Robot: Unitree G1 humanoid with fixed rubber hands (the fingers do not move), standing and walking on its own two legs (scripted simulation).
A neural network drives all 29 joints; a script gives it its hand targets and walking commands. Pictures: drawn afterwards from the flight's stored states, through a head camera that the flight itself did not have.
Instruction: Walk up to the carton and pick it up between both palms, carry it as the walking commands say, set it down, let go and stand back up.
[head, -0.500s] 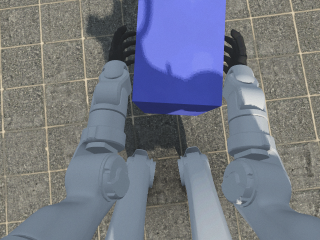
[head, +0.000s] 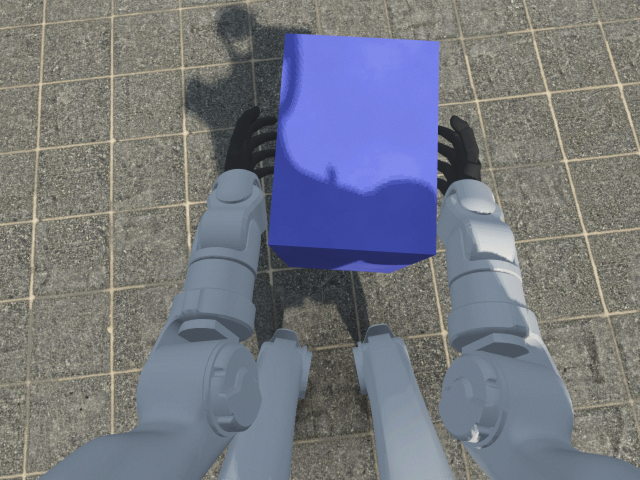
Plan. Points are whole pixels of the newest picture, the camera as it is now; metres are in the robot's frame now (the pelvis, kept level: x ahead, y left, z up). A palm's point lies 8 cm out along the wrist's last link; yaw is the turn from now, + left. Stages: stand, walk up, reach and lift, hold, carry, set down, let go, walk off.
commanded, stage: reach and lift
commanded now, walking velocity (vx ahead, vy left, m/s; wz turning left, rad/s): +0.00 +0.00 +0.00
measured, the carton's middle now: (348, 177) +0.49 -0.03 -0.13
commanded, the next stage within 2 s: none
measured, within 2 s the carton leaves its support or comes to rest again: neither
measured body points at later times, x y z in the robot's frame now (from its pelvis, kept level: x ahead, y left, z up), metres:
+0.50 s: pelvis +0.03 +0.00 +0.06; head +0.22 +0.00 +0.47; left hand +0.46 +0.11 +0.00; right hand +0.45 -0.15 +0.00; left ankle +0.08 +0.12 -0.55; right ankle +0.10 -0.13 -0.55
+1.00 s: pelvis +0.05 +0.00 +0.13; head +0.19 +0.00 +0.56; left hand +0.43 +0.11 +0.07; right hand +0.42 -0.15 +0.07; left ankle +0.08 +0.12 -0.55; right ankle +0.10 -0.13 -0.55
